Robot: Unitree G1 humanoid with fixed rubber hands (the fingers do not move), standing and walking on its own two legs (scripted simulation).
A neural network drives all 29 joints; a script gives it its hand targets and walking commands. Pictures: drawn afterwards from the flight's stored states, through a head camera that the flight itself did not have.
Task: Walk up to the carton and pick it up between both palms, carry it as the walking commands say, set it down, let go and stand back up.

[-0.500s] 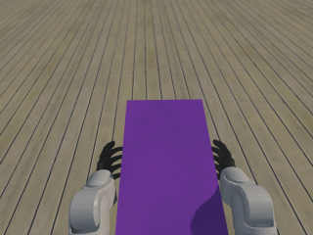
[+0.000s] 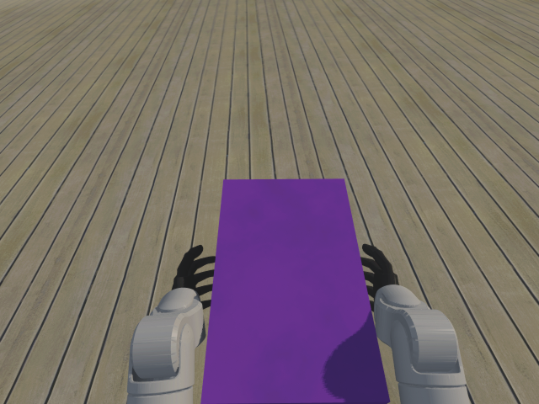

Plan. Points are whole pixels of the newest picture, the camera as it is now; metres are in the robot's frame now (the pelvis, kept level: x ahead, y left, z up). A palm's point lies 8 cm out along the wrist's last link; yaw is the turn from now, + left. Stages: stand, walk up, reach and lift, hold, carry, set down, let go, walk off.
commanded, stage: carry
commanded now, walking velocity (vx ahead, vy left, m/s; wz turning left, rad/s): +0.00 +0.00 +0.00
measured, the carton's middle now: (283, 308) +0.27 +0.00 +0.00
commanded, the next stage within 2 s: hold in 0.98 s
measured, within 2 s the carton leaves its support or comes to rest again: neither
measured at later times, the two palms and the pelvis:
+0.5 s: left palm (183, 303) +0.25 +0.14 +0.07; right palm (378, 303) +0.24 -0.13 +0.06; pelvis -0.02 +0.00 +0.00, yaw +0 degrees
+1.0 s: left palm (183, 306) +0.25 +0.14 +0.07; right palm (376, 306) +0.24 -0.13 +0.05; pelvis -0.02 +0.00 +0.00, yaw +1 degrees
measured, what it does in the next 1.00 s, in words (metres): stands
